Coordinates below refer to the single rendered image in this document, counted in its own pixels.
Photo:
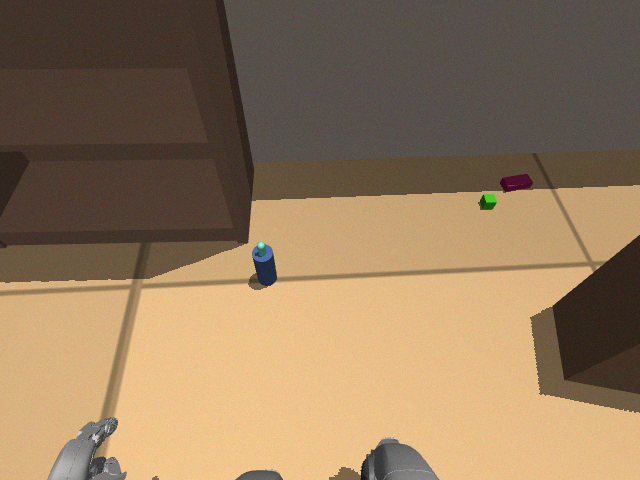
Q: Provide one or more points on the left robot hand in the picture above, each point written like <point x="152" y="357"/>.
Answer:
<point x="76" y="460"/>

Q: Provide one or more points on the bookshelf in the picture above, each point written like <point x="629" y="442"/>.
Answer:
<point x="121" y="121"/>

